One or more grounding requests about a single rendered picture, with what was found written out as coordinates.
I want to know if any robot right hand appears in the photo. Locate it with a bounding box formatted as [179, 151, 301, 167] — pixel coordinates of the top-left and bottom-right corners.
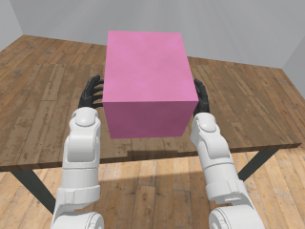
[193, 79, 210, 117]

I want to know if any table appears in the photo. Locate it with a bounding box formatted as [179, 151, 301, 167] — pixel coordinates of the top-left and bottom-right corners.
[0, 64, 302, 214]

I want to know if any carton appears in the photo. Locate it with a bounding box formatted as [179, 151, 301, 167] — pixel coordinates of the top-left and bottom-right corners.
[102, 31, 199, 139]

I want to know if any right robot forearm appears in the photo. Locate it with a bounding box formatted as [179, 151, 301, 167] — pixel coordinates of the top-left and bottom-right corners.
[190, 113, 265, 229]

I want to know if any left robot upper arm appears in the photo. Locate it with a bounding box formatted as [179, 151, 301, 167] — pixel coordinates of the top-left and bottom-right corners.
[51, 211, 104, 229]

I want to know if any right robot upper arm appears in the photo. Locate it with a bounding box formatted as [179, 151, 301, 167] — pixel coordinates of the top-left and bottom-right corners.
[209, 204, 264, 229]

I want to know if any left robot forearm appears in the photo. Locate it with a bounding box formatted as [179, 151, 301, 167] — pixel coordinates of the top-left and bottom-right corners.
[50, 107, 101, 229]

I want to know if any robot left hand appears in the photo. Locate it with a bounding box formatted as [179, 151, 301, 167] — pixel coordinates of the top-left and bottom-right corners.
[78, 74, 104, 109]

